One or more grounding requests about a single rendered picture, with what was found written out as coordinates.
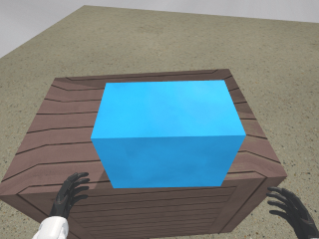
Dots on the left robot hand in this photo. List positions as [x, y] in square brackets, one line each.
[66, 198]

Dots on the pedestal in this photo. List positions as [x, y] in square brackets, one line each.
[58, 144]

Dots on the robot left forearm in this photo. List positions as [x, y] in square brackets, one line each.
[55, 227]

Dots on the right robot hand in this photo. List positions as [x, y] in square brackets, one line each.
[295, 213]

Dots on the carton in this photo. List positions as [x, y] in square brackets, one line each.
[167, 134]

